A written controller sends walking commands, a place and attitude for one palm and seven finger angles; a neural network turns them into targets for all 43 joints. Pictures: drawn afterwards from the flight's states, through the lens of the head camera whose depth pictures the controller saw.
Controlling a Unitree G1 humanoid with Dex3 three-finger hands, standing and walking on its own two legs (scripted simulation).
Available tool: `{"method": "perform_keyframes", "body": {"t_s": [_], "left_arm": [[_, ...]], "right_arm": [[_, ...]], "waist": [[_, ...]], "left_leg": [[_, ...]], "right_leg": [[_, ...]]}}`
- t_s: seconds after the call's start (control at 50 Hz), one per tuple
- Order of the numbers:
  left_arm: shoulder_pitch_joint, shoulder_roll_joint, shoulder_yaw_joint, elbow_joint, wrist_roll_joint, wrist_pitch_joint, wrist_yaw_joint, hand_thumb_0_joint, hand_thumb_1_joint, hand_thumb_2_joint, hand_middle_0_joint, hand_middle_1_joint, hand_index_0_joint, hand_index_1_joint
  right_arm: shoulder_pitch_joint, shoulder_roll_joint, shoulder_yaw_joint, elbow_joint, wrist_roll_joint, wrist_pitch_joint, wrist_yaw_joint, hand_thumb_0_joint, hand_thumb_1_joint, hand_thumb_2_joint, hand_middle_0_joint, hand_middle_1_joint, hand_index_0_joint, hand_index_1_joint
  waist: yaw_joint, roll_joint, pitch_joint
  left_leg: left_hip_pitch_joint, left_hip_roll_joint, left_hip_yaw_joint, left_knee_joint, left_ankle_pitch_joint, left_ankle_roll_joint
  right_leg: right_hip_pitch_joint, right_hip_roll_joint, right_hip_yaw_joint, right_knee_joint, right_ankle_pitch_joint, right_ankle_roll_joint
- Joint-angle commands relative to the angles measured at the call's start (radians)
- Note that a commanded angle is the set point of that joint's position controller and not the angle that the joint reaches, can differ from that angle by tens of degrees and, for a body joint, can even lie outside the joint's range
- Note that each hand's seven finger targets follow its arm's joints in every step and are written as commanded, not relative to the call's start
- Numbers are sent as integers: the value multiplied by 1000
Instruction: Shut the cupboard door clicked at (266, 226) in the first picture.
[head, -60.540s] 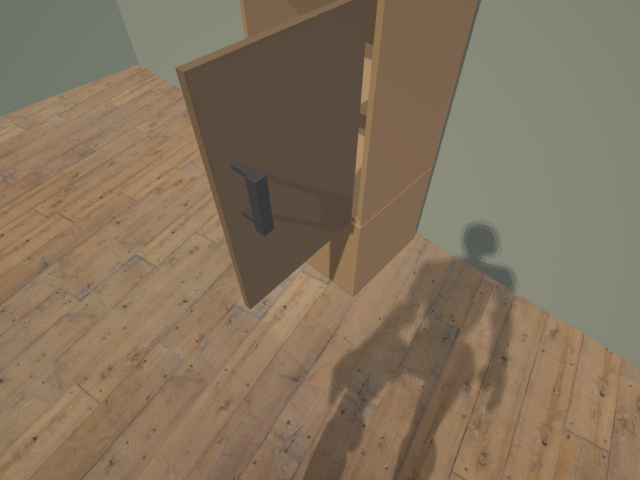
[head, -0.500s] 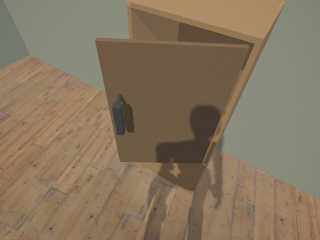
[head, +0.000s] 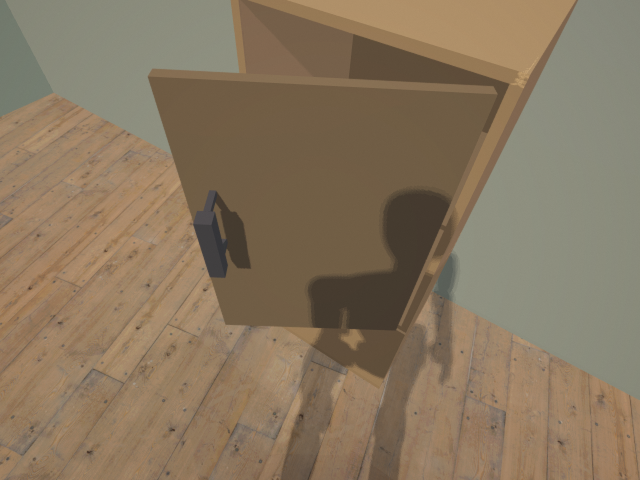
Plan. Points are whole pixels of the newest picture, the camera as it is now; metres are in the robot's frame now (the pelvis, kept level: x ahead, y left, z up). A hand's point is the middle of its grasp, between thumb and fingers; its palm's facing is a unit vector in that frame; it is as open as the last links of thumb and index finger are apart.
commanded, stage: come to a stop and stand still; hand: left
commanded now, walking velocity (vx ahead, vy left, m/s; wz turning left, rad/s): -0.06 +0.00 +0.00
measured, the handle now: (215, 234) +0.44 +0.20 +0.02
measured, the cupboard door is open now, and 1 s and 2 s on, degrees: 32 32 32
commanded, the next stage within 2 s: look again from close up in 0.64 s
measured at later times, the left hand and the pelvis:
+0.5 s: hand out of the picture -0.02 +0.24 -0.16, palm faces +0.01 -0.96 -0.27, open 7.4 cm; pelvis -0.05 +0.04 +0.00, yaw +1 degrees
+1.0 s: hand out of the picture -0.02 +0.18 -0.17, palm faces +0.00 -0.98 -0.19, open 7.3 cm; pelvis -0.02 +0.01 +0.00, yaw +0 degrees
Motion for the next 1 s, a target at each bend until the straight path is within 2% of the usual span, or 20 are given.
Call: {"method": "perform_keyframes", "body": {"t_s": [0.0, 0.06, 0.08, 0.1, 0.12, 0.14, 0.16, 0.18, 0.2, 0.24, 0.26, 0.3, 0.32, 0.38, 0.44, 0.52, 0.66, 0.74, 0.84, 0.98], "left_arm": [[86, 159, 35, -47, -1, -4, 10, 0, 900, 900, -200, -300, -200, -300], [40, 138, 28, -76, -1, 0, 5, 0, 900, 900, -200, -300, -200, -300], [104, 169, 21, -60, 0, -24, 34, 0, 900, 900, -200, -300, -200, -300], [43, 214, 30, -121, 0, -30, 25, 0, 900, 900, -200, -300, -200, -300], [14, 195, 24, -135, 0, -24, 19, 0, 900, 900, -200, -300, -200, -300], [3, 168, 16, -143, 1, -22, 13, 0, 900, 900, -200, -300, -200, -300], [13, 165, 11, -142, -2, -15, 8, 0, 900, 900, -200, -300, -200, -300], [20, 153, 6, -137, -2, -7, 5, 0, 900, 900, -200, -300, -200, -300], [28, 147, 2, -131, -2, -2, 1, 0, 900, 900, -200, -300, -200, -300], [17, 149, -4, -127, 1, -2, -9, 0, 900, 900, -200, -300, -200, -300], [16, 152, -6, -125, 1, -2, -13, 0, 900, 900, -200, -300, -200, -300], [-1, 167, -5, -133, 3, 2, -18, 0, 900, 900, -200, -300, -200, -300], [7, 171, -5, -133, 4, 2, -19, 0, 900, 900, -200, -300, -200, -300], [18, 182, -5, -129, 3, -3, -21, 0, 900, 900, -200, -300, -200, -300], [28, 183, -9, -115, 2, -10, -22, 0, 900, 900, -200, -300, -200, -300], [29, 180, -15, -95, -2, -17, -22, 0, 900, 900, -200, -300, -200, -300], [43, 170, -19, -47, -5, -26, -21, 0, 900, 900, -200, -300, -200, -300], [47, 160, -21, -21, -5, -31, -19, 0, 900, 900, -200, -300, -200, -300], [42, 156, -19, -2, -7, -32, -16, 0, 900, 900, -200, -300, -200, -300], [29, 156, -17, 7, -9, -34, -14, 0, 900, 900, -200, -300, -200, -300]], "right_arm": [[67, -78, -21, -52, -1, 1, -3, 0, -900, -900, 200, 300, 200, 300], [64, -101, -23, -59, -4, -3, 2, 0, -900, -900, 200, 300, 200, 300], [4, -144, -23, -146, 11, -28, 8, 0, -900, -900, 200, 300, 200, 300], [76, -113, -21, -161, 1, -24, 20, 0, -900, -900, 200, 300, 200, 300], [77, -113, -14, -171, -2, -24, 24, 0, -900, -900, 200, 300, 200, 300], [76, -116, -11, -176, -10, -32, 26, 0, -900, -900, 200, 300, 200, 300], [72, -134, -6, -188, -11, -35, 24, 0, -900, -900, 200, 300, 200, 300], [65, -147, -6, -198, -10, -35, 21, 0, -900, -900, 200, 300, 200, 300], [53, -154, -4, -206, -9, -34, 18, 0, -900, -900, 200, 300, 200, 300], [38, -144, 1, -215, -10, -33, 21, 0, -900, -900, 200, 300, 200, 300], [37, -147, 2, -216, -10, -32, 24, 0, -900, -900, 200, 300, 200, 300], [50, -160, -3, -215, -13, -29, 30, 0, -900, -900, 200, 300, 200, 300], [52, -168, -4, -213, -14, -28, 32, 0, -900, -900, 200, 300, 200, 300], [64, -173, 1, -198, -15, -32, 33, 0, -900, -900, 200, 300, 200, 300], [69, -168, 6, -181, -14, -35, 34, 0, -900, -900, 200, 300, 200, 300], [98, -166, 11, -145, -10, -37, 34, 0, -900, -900, 200, 300, 200, 300], [119, -149, 16, -86, -5, -48, 29, 0, -900, -900, 200, 300, 200, 300], [127, -132, 19, -57, -2, -54, 24, 0, -900, -900, 200, 300, 200, 300], [133, -120, 23, -30, 0, -61, 18, 0, -900, -900, 200, 300, 200, 300], [121, -111, 24, -15, -2, -61, 14, 0, -900, -900, 200, 300, 200, 300]], "waist": [[-5, -43, -73], [-16, 15, -76], [-2, 68, -81], [-38, 54, -129], [-34, 78, -129], [-22, 170, -106], [-13, 218, -84], [-3, 216, -50], [6, 177, -26], [13, 82, 28], [9, 57, 43], [0, 34, 74], [2, 29, 71], [2, 49, 26], [3, 32, 19], [-9, 7, 17], [-11, 24, 5], [-10, 7, -1], [-10, 20, -21], [-9, 15, -28]], "left_leg": [[39, 47, -34, 13, 369, -6], [115, 93, -75, -51, 462, 19], [97, 109, -52, 118, 591, 6], [8, 68, -74, 47, 263, 16], [20, 77, -88, -24, 226, 24], [16, 105, -128, -63, 325, 44], [3, 134, -178, -113, 383, 70], [-20, 153, -207, -154, 364, 92], [-48, 154, -215, -177, 276, 102], [-107, 125, -206, -208, 77, 94], [-121, 111, -202, -236, -54, 81], [-156, 103, -215, -292, -229, 70], [-161, 103, -221, -305, -260, 70], [-128, 96, -220, -315, -244, 69], [-109, 89, -210, -308, -213, 70], [-69, 78, -191, -291, -169, 61], [-34, 76, -164, -271, -81, 56], [-7, 72, -143, -242, 7, 53], [32, 73, -122, -209, 138, 50], [60, 73, -107, -184, 213, 43]], "right_leg": [[30, -200, 131, -11, 782, -65], [-50, -137, 93, -15, 498, -31], [-92, -156, 145, -36, 731, -11], [-19, -173, 144, 9, 513, -61], [-62, -139, 123, 36, 308, -68], [-83, -90, 80, 61, 206, -52], [-91, -47, 39, 81, 64, -32], [-102, -22, 21, 92, -38, -21], [-104, -21, 23, 84, -62, -19], [-99, -34, 43, 32, -18, -25], [-111, -40, 61, 8, -24, -28], [-131, -42, 70, -4, -58, -30], [-131, -42, 69, -7, -64, -28], [-123, -44, 85, -15, -56, -32], [-127, -50, 111, -45, -47, -35], [-161, -60, 149, -81, -74, -37], [-141, -69, 156, -90, 3, -35], [-127, -76, 158, -99, 59, -34], [-102, -79, 154, -91, 141, -30], [-86, -86, 158, -91, 213, -31]]}}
